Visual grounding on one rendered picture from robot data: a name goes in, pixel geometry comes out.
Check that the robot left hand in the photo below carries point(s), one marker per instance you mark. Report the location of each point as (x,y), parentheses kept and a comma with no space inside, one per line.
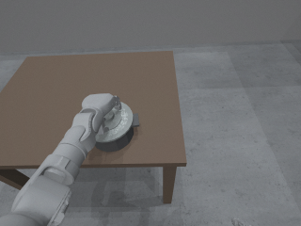
(104,102)

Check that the left robot upper arm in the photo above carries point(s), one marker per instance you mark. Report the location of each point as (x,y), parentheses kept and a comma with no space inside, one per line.
(44,204)

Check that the table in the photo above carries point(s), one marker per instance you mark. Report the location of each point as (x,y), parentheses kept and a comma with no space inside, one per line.
(40,101)

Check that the pot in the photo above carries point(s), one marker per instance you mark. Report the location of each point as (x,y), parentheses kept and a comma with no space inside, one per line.
(120,143)

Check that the knob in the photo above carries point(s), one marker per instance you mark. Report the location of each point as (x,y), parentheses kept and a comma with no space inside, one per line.
(109,116)

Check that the left robot forearm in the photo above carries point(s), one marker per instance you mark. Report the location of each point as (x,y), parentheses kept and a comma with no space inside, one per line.
(64,163)

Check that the lid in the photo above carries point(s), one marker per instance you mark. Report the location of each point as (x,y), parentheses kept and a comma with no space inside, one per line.
(119,126)

